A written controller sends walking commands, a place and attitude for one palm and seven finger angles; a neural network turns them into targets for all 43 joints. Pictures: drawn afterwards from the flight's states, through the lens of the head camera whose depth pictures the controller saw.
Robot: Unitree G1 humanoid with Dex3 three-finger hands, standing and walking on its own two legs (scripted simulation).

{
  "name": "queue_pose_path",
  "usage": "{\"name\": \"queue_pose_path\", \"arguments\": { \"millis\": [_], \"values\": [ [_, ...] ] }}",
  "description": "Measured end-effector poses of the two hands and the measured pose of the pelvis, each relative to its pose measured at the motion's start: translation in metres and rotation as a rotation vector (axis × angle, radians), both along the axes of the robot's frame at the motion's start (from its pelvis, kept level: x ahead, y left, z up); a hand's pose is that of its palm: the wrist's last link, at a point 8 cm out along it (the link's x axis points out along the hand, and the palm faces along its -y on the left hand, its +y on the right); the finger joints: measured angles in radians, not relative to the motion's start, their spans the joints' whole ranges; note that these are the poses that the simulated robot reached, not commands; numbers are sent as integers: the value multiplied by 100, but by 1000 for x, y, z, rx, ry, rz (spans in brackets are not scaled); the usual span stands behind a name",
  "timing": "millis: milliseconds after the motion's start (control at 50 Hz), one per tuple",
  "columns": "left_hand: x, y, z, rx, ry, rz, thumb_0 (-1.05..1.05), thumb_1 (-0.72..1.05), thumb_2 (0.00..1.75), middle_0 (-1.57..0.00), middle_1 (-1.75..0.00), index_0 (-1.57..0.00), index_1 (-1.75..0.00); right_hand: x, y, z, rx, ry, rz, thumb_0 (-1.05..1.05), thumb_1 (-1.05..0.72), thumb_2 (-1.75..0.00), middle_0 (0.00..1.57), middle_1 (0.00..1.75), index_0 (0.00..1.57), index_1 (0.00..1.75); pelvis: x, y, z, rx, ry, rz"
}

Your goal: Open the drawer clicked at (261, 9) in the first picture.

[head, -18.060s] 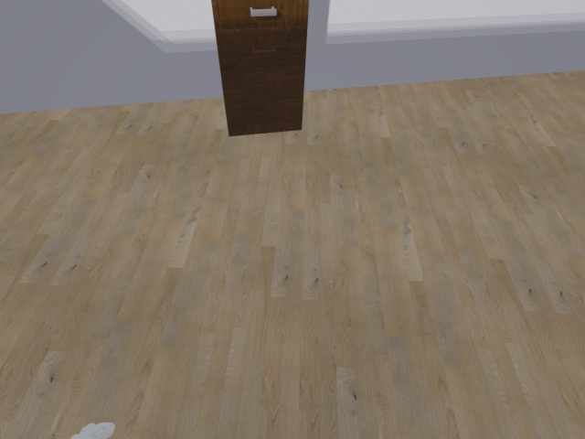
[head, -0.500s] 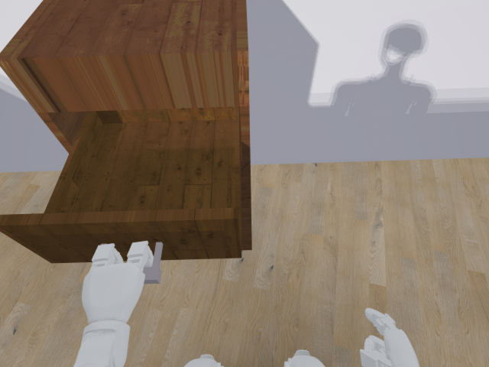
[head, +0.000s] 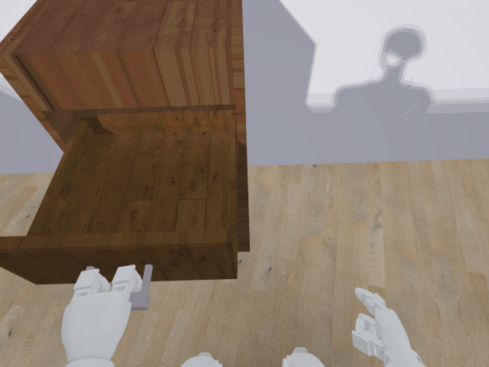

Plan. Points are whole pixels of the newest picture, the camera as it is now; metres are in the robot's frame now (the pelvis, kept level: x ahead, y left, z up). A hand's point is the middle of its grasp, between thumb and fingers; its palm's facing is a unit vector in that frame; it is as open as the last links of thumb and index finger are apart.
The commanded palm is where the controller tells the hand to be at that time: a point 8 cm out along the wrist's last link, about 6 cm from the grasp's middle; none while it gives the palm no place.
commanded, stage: pull the drawer open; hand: left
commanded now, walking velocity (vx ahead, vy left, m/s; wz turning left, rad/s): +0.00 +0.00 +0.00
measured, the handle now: (115, 287) +0.24 +0.23 -0.02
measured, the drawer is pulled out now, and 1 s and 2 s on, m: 0.30 0.30 0.30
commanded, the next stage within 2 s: open the thumb to release the handle in 0.26 s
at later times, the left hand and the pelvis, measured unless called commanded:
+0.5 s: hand (113, 326) +0.19 +0.23 -0.04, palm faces +0.01 -0.04 -1.00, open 5.7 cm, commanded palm +0.17 +0.23 +0.01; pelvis +0.00 +0.00 -0.01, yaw +1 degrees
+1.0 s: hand (114, 327) +0.19 +0.23 -0.04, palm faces +0.00 -0.04 -1.00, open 13.4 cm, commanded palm +0.17 +0.23 +0.01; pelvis -0.02 -0.01 +0.00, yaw +2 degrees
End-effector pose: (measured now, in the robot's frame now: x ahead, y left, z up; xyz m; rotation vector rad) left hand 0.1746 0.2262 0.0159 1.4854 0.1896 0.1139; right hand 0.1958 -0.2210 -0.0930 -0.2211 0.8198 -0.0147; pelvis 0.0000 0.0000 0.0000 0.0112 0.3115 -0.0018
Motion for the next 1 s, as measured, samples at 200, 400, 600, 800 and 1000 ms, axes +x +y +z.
{"name": "queue_pose_path", "arguments": {
  "millis": [200, 400, 600, 800, 1000],
  "values": [
    [-10, 0, 2, 6, -7, -17, 3, 73, 75, -29, -135, -42, -135, -1, -4, -7, -16, 23, 14, 1, -91, -89, 20, 30, 20, 30, 3, 0, -5, 0, 16, 1],
    [-9, 0, 1, 30, -13, -14, 3, 72, 77, -29, -135, -42, -135, -4, -3, -15, -15, 37, 13, 1, -91, -89, 20, 30, 20, 30, 1, 0, -6, 0, 21, 9],
    [-5, -3, 1, 41, -46, 36, 1, 52, 73, -35, -133, -40, -132, -9, -4, -16, -22, 50, 0, 1, -91, -89, 20, 30, 20, 30, -9, -5, -2, 4, -4, 25],
    [-6, -4, 2, 40, -15, 33, 0, -6, 48, -34, -127, -35, -125, -15, -13, -5, -39, 23, -14, 1, -91, -89, 20, 30, 20, 30, -16, -12, 4, 7, -24, 30],
    [-7, -3, 0, 40, -35, 23, 0, -42, 33, -33, -124, -33, -121, -24, -21, -10, -57, 33, -28, 1, -91, -89, 20, 30, 20, 30, -22, -13, 1, 10, -24, 32]
  ]
}}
